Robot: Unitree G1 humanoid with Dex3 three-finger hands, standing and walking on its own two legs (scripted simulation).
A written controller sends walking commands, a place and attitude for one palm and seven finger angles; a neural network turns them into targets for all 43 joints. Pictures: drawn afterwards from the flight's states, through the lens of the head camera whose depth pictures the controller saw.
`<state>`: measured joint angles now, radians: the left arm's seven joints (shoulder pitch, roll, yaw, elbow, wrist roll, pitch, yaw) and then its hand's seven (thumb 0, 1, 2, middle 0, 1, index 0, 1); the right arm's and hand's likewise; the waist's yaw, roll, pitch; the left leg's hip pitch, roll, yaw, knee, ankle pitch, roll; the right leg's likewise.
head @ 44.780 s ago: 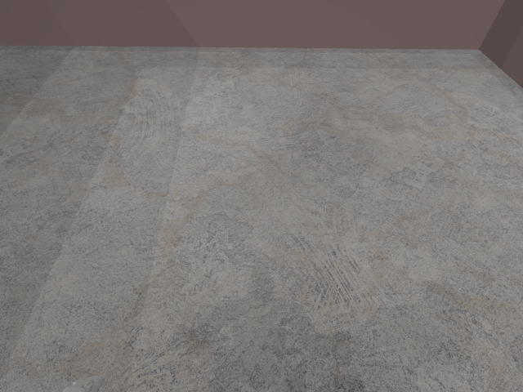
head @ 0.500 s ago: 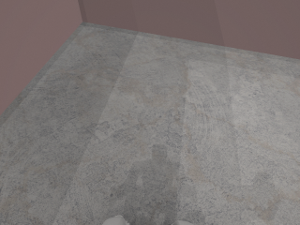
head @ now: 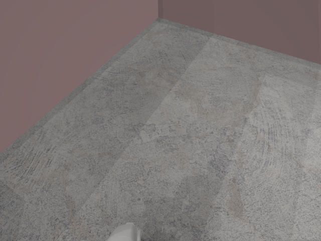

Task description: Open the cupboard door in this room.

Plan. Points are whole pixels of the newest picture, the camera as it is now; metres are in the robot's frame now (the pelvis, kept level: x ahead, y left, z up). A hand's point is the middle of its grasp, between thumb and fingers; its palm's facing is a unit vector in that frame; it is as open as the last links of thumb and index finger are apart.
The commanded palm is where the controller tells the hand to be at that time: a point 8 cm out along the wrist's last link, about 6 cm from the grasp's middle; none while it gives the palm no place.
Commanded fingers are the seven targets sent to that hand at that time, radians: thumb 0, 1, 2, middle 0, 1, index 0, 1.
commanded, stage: turn to face it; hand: left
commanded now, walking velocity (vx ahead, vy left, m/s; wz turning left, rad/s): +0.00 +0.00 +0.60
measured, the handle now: out of the picture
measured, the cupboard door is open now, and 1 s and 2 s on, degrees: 40 40 40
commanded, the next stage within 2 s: none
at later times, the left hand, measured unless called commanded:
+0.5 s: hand out of the picture +0.04 +0.19 -0.16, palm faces +0.32 -0.89 -0.31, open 7.4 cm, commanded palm none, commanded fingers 0.00 0.90 0.90 -0.20 -0.30 -0.20 -0.30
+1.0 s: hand out of the picture -0.02 +0.18 -0.16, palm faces +0.61 -0.75 -0.26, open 7.4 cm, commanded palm none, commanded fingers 0.00 0.90 0.90 -0.20 -0.30 -0.20 -0.30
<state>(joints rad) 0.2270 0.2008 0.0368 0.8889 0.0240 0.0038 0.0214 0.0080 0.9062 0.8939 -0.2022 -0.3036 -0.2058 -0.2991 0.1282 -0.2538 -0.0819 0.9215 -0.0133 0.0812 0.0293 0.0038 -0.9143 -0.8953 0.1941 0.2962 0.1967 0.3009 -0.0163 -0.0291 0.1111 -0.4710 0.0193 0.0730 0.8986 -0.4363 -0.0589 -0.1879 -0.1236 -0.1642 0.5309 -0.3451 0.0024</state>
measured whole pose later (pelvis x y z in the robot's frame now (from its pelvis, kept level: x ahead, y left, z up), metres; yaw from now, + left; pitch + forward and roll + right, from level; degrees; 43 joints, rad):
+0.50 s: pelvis +0.02 -0.04 -0.01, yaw +19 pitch +1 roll +1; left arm 0.19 0.22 0.05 0.85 0.02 0.01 0.02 0.01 0.91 0.89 -0.20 -0.30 -0.20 -0.30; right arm 0.14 -0.26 -0.09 0.91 -0.02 0.09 0.02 0.00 -0.91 -0.89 0.20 0.30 0.20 0.30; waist -0.01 0.04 0.09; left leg -0.52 -0.02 -0.06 1.01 -0.47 -0.03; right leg -0.31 -0.07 -0.09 0.64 -0.34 0.00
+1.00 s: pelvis +0.03 -0.05 +0.00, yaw +37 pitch +1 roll -1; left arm 0.15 0.26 0.08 0.88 0.01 0.05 0.01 0.01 0.91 0.89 -0.20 -0.30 -0.20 -0.30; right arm 0.16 -0.21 -0.06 0.91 -0.03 0.05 0.01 0.00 -0.91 -0.89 0.20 0.30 0.20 0.30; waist -0.01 -0.01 0.09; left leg -0.32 0.00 -0.05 0.52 -0.22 0.00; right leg -0.46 -0.07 -0.02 0.93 -0.43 0.08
